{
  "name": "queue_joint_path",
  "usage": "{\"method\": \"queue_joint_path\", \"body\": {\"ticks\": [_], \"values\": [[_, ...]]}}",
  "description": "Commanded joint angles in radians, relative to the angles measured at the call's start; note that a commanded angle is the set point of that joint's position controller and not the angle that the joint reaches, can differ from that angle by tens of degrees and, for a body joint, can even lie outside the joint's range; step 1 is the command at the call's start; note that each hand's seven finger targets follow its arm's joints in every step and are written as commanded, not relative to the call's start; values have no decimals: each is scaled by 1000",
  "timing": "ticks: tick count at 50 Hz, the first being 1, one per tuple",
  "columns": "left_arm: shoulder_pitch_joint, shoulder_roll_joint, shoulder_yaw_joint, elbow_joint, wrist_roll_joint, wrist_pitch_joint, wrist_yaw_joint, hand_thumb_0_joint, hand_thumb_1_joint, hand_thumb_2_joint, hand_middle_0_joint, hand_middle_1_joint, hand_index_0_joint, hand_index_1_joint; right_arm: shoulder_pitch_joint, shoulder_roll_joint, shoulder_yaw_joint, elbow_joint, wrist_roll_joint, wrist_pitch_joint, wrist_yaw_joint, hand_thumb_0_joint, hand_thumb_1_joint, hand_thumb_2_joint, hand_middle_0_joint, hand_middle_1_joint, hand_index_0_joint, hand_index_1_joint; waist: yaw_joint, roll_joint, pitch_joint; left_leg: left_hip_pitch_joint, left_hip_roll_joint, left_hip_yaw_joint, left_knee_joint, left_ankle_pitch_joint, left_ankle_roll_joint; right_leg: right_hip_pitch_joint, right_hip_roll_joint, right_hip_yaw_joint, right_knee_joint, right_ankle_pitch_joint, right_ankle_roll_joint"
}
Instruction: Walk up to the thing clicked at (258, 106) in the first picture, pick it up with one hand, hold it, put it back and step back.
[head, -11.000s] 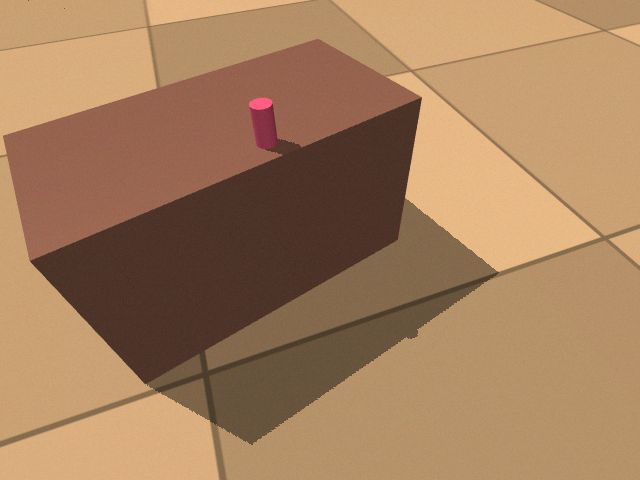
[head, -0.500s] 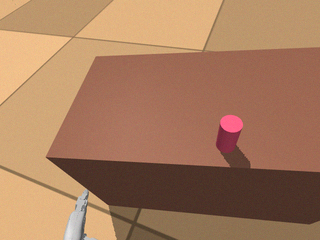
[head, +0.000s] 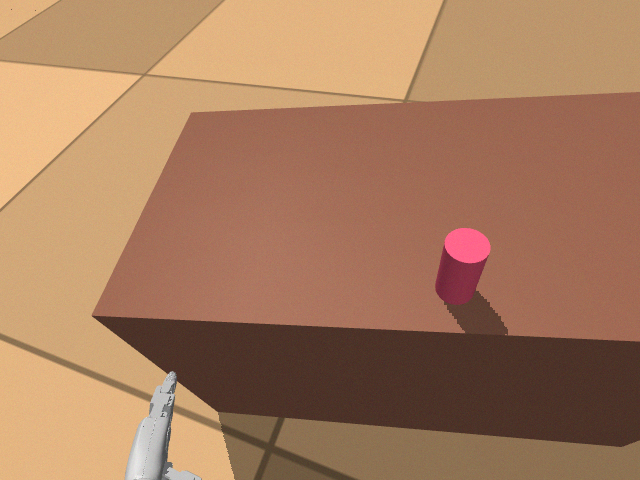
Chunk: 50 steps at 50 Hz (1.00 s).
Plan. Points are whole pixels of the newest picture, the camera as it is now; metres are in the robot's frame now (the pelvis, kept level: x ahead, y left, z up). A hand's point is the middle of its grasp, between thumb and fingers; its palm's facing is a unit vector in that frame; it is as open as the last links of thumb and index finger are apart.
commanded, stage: approach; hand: right
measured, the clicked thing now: (460, 268) +0.42 -0.13 -0.03
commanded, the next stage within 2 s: close in in 0.40 s
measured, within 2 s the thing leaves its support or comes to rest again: neither
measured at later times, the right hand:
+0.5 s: hand (565, 271) +0.40 -0.25 +0.01, palm faces -0.04 +1.00 +0.08, open 17.7 cm
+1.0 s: hand (485, 265) +0.42 -0.16 -0.02, palm faces -0.01 +1.00 +0.04, open 17.8 cm
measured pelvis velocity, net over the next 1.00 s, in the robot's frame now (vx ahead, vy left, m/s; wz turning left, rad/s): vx -0.02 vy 0.00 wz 0.03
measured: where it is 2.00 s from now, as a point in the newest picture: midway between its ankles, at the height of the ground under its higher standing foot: outside the picture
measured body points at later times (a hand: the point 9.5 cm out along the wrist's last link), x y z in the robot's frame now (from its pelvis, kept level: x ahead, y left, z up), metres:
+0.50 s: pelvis -0.01 +0.00 -0.03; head +0.08 -0.05 +0.41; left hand +0.15 +0.26 -0.05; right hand +0.40 -0.30 +0.01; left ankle +0.00 +0.14 -0.70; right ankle +0.02 -0.11 -0.70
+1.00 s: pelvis -0.02 +0.00 -0.05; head +0.07 -0.03 +0.39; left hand +0.12 +0.27 -0.05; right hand +0.42 -0.21 -0.02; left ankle +0.00 +0.14 -0.70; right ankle +0.02 -0.11 -0.70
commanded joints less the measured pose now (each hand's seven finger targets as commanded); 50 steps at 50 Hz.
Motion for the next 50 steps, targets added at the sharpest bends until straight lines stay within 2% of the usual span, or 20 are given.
{"method": "queue_joint_path", "body": {"ticks": [1, 5, 9, 10, 15, 24, 26, 28, 29, 30, 32, 34, 36, 38, 40, 42, 44, 46, 49, 50], "values": [[-35, 153, 67, -177, -8, -56, 8, 0, -537, 50, -46, -53, -49, -49, -325, -366, -63, -223, 30, -63, 7, 0, 611, -56, 37, 59, 43, 59, -19, -173, -300, 45, -21, -31, -79, 241, 34, 258, 37, 36, -102, 253, -16], [-11, 162, 78, -147, -8, -53, 6, 0, -541, 40, -47, -48, -46, -49, -282, -365, -68, -221, 37, -64, 19, 0, 611, -29, 49, 45, 49, 45, -34, -216, -344, 39, -27, -23, -62, 262, 37, 303, 32, 41, -88, 341, -7], [-14, 173, 92, -135, -1, -56, 6, 0, -541, 39, -48, -50, -47, -50, -284, -268, -21, -168, 50, -61, 23, 0, 611, -30, 45, 46, 48, 46, -3, -188, -306, -17, -31, -22, -53, 230, 38, 274, 26, 46, -77, 312, -6], [-70, 195, 101, -230, -3, -66, 6, 0, -542, 39, -48, -49, -47, -50, -300, -261, -11, -190, 45, -68, 17, 0, 611, -28, 51, 44, 51, 44, 4, -160, -331, 7, -28, -26, -54, 234, 36, 268, 29, 44, -75, 285, -13], [21, 156, 86, -187, 6, -63, -8, 0, -537, 38, -50, -52, -50, -51, -302, -137, 58, -132, 35, -101, -10, 0, 611, -36, 44, 48, 49, 48, 27, -123, -293, -73, -29, -25, -21, 201, 33, 225, 31, 45, -46, 244, -14], [70, 163, 155, -319, 43, -55, -42, 0, -527, 34, -52, -54, -57, -48, -409, -54, 87, -213, -19, -217, -132, 0, 611, -60, 29, 57, 37, 57, 42, -165, -417, -167, -33, -35, 112, 251, 35, 180, 32, 43, 93, 329, -8], [127, 180, 177, -291, 50, -37, -52, 0, -542, 38, -52, -57, -58, -51, -367, -96, 46, -178, -39, -228, -167, 0, 611, -34, 34, 51, 39, 51, 27, -199, -435, -191, -38, -28, 142, 236, 38, 166, 27, 50, 109, 363, 2], [4, 164, 165, -500, 53, -42, -65, 0, -548, 43, -50, -56, -55, -52, -486, -78, 54, -326, -54, -262, -199, 0, 611, -29, 40, 48, 42, 48, 18, -237, -563, -170, -39, -32, 162, 252, 44, 204, 23, 52, 127, 395, 8], [47, 175, 189, -479, 55, -35, -63, 0, -548, 44, -50, -53, -53, -50, -470, -71, 55, -290, -68, -264, -221, 0, 611, -28, 40, 48, 42, 48, 17, -237, -559, -164, -41, -30, 166, 251, 45, 199, 23, 46, 131, 378, 7], [102, 159, 182, -435, 58, -21, -69, 0, -544, 43, -49, -54, -53, -50, -422, -25, 69, -231, -67, -261, -237, 0, 611, -27, 39, 49, 42, 49, 19, -222, -469, -188, -46, -22, 166, 204, 49, 146, 22, 46, 116, 316, 10], [164, 139, 181, -400, 57, 3, -87, 0, -545, 44, -50, -56, -55, -51, -366, 45, 87, -171, -73, -248, -269, 0, 611, -37, 36, 51, 38, 51, 23, -215, -407, -202, -46, -23, 158, 145, 50, 81, 28, 46, 96, 200, 7], [-18, 179, 213, -628, 53, -7, -79, 0, -534, 38, -48, -54, -55, -47, -570, -16, 97, -410, -102, -274, -311, 0, 611, -27, 40, 49, 41, 49, 18, -260, -594, -158, -44, -32, 157, 140, 50, 163, 21, 42, 99, 172, 10], [150, 160, 213, -505, 55, 13, -85, 0, -526, 33, -47, -55, -56, -45, -397, 65, 115, -215, -111, -249, -333, 0, 611, -28, 38, 49, 39, 49, 33, -189, -412, -177, -47, -25, 151, 118, 47, 59, 23, 37, 95, 117, 3], [159, 83, 147, -454, 53, 24, -99, 0, -540, 42, -46, -51, -51, -46, -362, 142, 142, -173, -111, -245, -345, 0, 611, -33, 36, 51, 38, 51, 29, -176, -329, -231, -46, -24, 151, 81, 48, -4, 22, 39, 92, 79, 2], [53, 120, 176, -612, 56, 15, -94, 0, -539, 41, -47, -50, -52, -45, -503, 99, 137, -314, -124, -267, -366, 0, 611, -32, 37, 51, 40, 51, 39, -169, -500, -183, -45, -30, 166, 129, 45, 66, 20, 40, 117, 130, -2], [170, 164, 226, -517, 63, 29, -95, 0, -535, 41, -45, -51, -50, -46, -406, 114, 126, -214, -129, -252, -378, 0, 611, -29, 38, 50, 40, 50, 47, -149, -439, -178, -42, -27, 178, 170, 41, 29, 24, 34, 131, 164, -5], [147, 118, 196, -549, 59, 33, -105, 0, -543, 44, -45, -52, -50, -47, -400, 189, 163, -190, -135, -247, -385, 0, 611, -41, 30, 54, 36, 54, 59, -118, -391, -197, -43, -28, 176, 160, 38, -12, 26, 36, 136, 142, -11], [114, 148, 211, -624, 56, 32, -100, 0, -541, 45, -43, -49, -45, -46, -475, 170, 167, -286, -138, -263, -397, 0, 611, -29, 38, 51, 40, 51, 67, -120, -477, -188, -46, -20, 178, 150, 41, 53, 19, 44, 127, 141, -7], [186, 134, 221, -562, 54, 47, -108, 0, -535, 42, -43, -51, -48, -46, -436, 196, 179, -235, -143, -256, -412, 0, 611, -37, 35, 52, 38, 52, 65, -119, -362, -238, -46, -27, 168, 79, 41, -8, 23, 38, 116, 57, -6], [206, 111, 200, -525, 56, 49, -113, 0, -538, 45, -43, -51, -46, -47, -431, 193, 173, -225, -145, -256, -418, 0, 611, -34, 35, 52, 37, 52, 57, -126, -344, -237, -44, -34, 163, 66, 38, -33, 26, 33, 121, 41, -7]]}}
